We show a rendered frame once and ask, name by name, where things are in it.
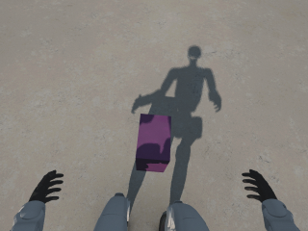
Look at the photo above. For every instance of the robot left hand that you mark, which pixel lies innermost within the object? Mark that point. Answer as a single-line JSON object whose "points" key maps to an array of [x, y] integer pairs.
{"points": [[41, 191]]}

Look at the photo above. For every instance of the robot right hand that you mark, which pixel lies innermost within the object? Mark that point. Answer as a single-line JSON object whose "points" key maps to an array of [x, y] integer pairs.
{"points": [[263, 189]]}

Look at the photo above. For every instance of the robot right shin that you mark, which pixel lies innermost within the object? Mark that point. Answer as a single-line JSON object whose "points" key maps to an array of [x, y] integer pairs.
{"points": [[166, 228]]}

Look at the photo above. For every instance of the robot left forearm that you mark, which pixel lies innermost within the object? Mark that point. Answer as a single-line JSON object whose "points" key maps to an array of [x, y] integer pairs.
{"points": [[30, 217]]}

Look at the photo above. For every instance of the carton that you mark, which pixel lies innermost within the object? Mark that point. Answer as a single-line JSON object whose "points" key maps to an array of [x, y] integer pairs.
{"points": [[153, 145]]}

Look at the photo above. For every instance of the robot right thigh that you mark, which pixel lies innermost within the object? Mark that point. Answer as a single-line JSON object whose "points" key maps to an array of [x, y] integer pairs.
{"points": [[184, 217]]}

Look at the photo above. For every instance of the robot right forearm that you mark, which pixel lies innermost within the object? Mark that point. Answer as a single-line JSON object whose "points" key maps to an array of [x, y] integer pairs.
{"points": [[277, 217]]}

